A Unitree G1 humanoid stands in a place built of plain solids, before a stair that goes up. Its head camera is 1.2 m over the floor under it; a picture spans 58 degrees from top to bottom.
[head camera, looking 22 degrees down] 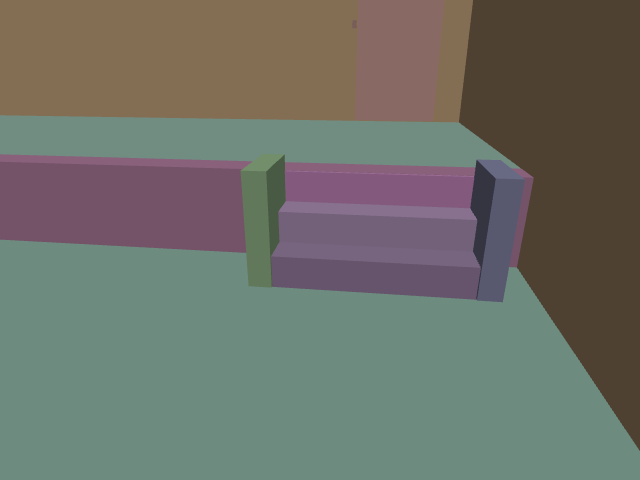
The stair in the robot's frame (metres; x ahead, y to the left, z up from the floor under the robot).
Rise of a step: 0.19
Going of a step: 0.22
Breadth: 1.15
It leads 7 degrees to the right of straight ahead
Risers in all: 3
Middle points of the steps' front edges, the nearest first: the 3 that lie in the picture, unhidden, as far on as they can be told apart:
2.16 -0.29 0.20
2.38 -0.32 0.39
2.59 -0.35 0.59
